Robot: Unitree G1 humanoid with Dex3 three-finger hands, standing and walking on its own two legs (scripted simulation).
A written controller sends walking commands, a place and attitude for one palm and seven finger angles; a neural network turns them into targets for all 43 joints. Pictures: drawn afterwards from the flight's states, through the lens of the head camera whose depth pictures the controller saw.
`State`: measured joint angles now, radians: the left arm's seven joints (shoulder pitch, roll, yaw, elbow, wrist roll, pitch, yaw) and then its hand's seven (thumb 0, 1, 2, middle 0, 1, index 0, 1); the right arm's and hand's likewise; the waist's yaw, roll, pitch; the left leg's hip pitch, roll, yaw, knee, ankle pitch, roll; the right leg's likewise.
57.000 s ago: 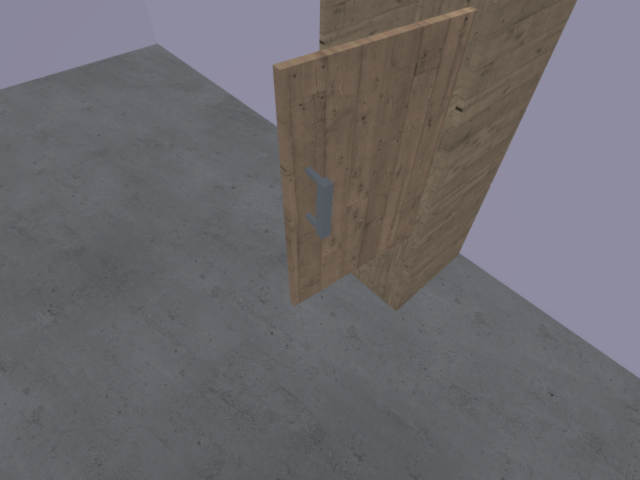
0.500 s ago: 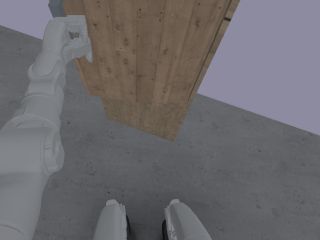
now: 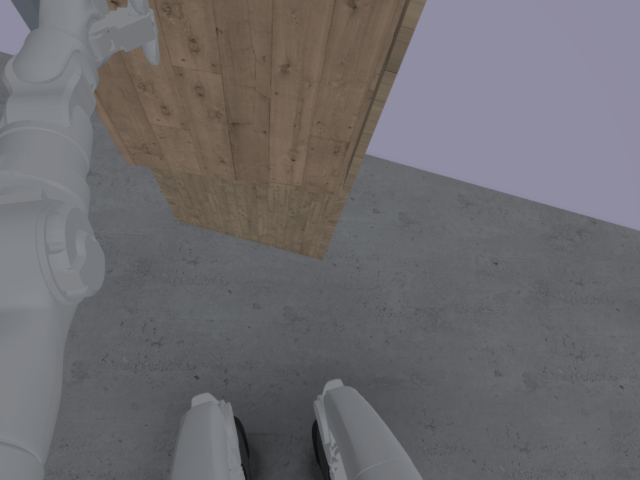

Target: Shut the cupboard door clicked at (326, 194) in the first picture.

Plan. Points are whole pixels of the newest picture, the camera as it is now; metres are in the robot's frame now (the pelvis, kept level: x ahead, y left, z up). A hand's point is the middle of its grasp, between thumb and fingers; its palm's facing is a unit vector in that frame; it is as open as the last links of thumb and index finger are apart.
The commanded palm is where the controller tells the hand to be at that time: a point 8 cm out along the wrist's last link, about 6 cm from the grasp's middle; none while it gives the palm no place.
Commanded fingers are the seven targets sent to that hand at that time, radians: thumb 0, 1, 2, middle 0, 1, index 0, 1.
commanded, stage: push the door shut along its arc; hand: left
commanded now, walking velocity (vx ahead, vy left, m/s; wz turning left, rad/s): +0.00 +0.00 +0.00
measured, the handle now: out of the picture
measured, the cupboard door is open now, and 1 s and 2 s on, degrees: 8 2 2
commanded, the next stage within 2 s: pull the fist back off the door in 0.28 s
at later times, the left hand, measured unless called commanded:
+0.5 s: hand (155, 2) +0.61 +0.07 +0.14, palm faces -0.05 -0.99 +0.11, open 3.1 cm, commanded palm +0.61 +0.08 +0.13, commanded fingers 0.00 0.90 0.90 -1.30 -1.50 -1.30 -1.50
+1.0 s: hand (178, 30) +0.58 +0.05 +0.13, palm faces +0.10 -0.99 -0.02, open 3.1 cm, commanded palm +0.53 +0.09 +0.13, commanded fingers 0.00 0.90 0.90 -1.30 -1.50 -1.30 -1.50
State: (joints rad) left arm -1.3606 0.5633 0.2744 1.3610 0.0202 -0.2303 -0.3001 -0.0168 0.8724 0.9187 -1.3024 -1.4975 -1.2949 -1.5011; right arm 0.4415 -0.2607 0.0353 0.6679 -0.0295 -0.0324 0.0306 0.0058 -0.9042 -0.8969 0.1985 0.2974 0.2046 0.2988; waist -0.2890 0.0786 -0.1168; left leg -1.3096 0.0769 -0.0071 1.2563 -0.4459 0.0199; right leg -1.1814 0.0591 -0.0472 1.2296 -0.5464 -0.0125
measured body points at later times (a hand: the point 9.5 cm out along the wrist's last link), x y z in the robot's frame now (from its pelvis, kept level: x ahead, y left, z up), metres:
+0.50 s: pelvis -0.01 -0.01 -0.01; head +0.18 +0.03 +0.40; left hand +0.61 +0.13 +0.13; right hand -0.05 -0.26 -0.10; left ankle +0.06 +0.11 -0.62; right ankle +0.01 -0.12 -0.62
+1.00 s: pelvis +0.02 -0.01 +0.03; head +0.17 -0.01 +0.46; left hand +0.57 +0.11 +0.13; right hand -0.05 -0.25 -0.08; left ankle +0.06 +0.11 -0.62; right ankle +0.01 -0.12 -0.62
